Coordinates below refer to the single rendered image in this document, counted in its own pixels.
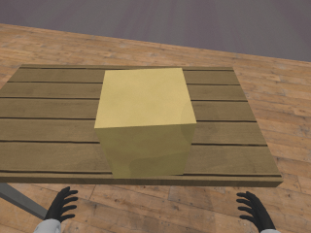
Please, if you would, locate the robot left forearm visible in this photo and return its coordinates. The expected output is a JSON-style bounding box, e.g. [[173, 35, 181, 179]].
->
[[33, 218, 61, 233]]

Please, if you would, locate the table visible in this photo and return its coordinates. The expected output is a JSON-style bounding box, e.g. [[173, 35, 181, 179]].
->
[[0, 64, 284, 220]]

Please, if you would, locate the carton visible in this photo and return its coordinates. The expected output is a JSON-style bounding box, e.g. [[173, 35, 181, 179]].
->
[[94, 68, 197, 179]]

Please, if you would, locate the right robot hand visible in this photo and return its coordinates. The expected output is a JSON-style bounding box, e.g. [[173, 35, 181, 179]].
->
[[236, 191, 276, 233]]

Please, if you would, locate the left robot hand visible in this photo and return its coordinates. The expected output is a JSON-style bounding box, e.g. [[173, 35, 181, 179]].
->
[[44, 186, 79, 223]]

